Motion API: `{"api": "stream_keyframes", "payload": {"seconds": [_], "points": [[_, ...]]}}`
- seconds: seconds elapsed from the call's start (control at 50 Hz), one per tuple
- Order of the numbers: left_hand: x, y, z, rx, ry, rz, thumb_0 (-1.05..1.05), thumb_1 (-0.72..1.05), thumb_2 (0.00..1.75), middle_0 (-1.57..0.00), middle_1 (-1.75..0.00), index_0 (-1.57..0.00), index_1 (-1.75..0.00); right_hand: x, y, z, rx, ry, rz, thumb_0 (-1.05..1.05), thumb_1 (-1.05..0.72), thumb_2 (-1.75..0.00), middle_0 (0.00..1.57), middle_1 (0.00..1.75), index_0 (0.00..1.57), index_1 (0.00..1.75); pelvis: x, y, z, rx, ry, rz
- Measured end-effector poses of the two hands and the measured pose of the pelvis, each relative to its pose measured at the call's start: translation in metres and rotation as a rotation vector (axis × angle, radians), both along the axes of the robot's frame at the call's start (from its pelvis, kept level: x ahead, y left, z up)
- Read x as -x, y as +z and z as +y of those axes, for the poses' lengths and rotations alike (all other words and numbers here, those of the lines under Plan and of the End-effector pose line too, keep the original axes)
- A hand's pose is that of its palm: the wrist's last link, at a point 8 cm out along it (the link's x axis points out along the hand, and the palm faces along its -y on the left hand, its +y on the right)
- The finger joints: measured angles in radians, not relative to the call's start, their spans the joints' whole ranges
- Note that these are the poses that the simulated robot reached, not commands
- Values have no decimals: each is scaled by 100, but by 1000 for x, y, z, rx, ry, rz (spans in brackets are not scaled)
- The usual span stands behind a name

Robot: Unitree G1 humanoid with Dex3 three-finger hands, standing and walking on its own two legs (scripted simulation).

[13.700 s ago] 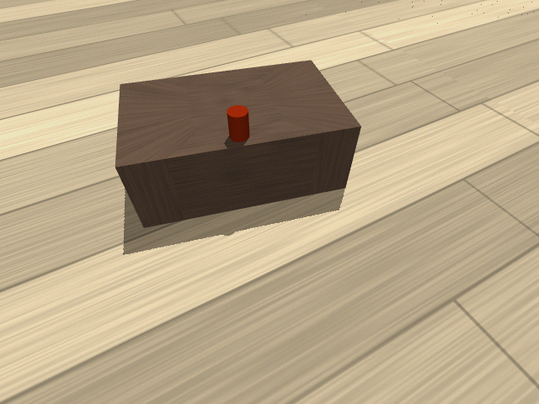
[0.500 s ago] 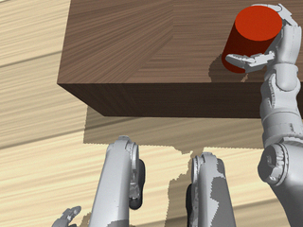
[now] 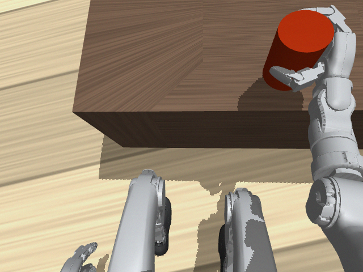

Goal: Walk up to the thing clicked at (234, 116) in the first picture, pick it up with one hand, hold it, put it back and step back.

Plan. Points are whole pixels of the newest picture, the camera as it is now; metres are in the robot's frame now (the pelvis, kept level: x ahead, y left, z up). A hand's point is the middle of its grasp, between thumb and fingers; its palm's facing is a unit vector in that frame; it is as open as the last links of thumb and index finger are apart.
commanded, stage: settle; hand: right
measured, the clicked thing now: (292, 54) +0.55 -0.14 +0.02
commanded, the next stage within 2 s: lift in 0.58 s
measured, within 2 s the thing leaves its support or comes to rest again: neither
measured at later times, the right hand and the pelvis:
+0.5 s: hand (305, 29) +0.55 -0.14 +0.08, palm faces +0.07 +1.00 -0.03, open 11.7 cm; pelvis +0.01 +0.01 +0.05, yaw +1 degrees
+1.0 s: hand (320, 17) +0.53 -0.14 +0.12, palm faces +0.09 +1.00 -0.02, open 11.7 cm; pelvis +0.03 +0.01 +0.09, yaw +1 degrees
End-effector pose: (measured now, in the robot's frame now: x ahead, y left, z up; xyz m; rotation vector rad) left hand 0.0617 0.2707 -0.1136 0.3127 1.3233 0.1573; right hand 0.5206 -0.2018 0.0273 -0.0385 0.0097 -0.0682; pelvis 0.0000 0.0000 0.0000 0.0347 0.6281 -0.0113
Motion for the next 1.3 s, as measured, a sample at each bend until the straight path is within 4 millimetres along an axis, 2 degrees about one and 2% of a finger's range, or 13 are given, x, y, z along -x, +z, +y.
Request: {"api": "stream_keyframes", "payload": {"seconds": [0.12, 0.26, 0.48, 0.64, 0.8, 0.92, 1.0, 1.3], "points": [[-2, 20, 4, -6, 14, -20, 0, 89, 91, -21, -30, -20, -31, -2, 21, 6, -12, 9, 17, 1, 56, -104, 63, 98, 62, 96, -3, 18, 2, 4, 6, -12], [1, 38, 7, -16, 25, -17, 0, 89, 91, -21, -30, -20, -31, -3, 32, 11, -24, 7, 25, 1, 56, -104, 63, 98, 62, 96, -7, 33, 4, 6, 14, -21], [6, 53, 5, -9, 48, -1, 1, 89, 91, -21, -30, -20, -31, -5, 51, 12, -11, 3, 16, 1, 56, -104, 62, 99, 62, 97, -11, 51, 5, 8, 20, -30], [0, 68, 3, -6, 51, -16, 1, 89, 91, -21, -30, -20, -31, -6, 64, 13, -19, 3, 26, 1, 55, -105, 61, 101, 60, 99, -17, 66, 6, 7, 23, -38], [-5, 76, 6, -9, 43, -22, 1, 89, 91, -21, -30, -20, -31, -6, 71, 11, -21, -3, 12, 1, 56, -106, 61, 101, 60, 100, -21, 73, 6, 5, 25, -44], [-10, 82, 3, 9, 50, -28, 1, 89, 91, -21, -30, -20, -31, 4, 81, 10, -14, -15, 15, 1, 56, -106, 62, 100, 61, 99, -24, 83, 7, 8, 27, -59], [-17, 92, 1, 20, 57, -49, 1, 89, 91, -21, -30, -20, -31, 14, 95, 11, -15, -22, 11, 1, 57, -106, 62, 100, 61, 98, -27, 95, 8, 9, 26, -81], [-52, 152, 6, 18, 55, -177, 1, 89, 91, -20, -29, -19, -30, 56, 158, 14, -19, -29, 7, 1, 57, -106, 62, 100, 62, 98, -40, 149, 13, 12, 34, -196]]}}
